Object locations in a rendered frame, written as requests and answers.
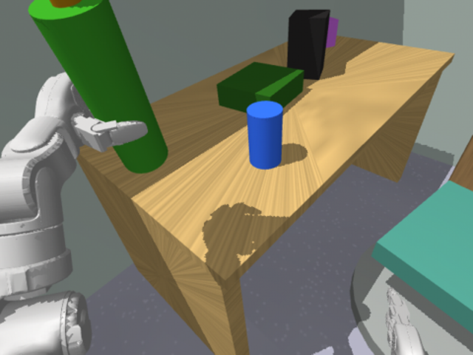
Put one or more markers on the desk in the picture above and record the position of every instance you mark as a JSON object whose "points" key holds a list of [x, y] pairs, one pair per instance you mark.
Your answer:
{"points": [[196, 224]]}

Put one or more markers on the left robot arm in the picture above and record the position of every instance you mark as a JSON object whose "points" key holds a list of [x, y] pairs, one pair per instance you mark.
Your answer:
{"points": [[33, 256]]}

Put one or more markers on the left robot hand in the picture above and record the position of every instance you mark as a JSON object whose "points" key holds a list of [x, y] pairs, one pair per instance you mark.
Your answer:
{"points": [[58, 98]]}

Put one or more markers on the office chair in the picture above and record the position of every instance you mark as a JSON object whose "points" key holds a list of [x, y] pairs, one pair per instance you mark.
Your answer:
{"points": [[428, 259]]}

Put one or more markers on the right robot hand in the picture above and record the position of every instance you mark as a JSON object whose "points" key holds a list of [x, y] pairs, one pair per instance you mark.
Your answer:
{"points": [[403, 338]]}

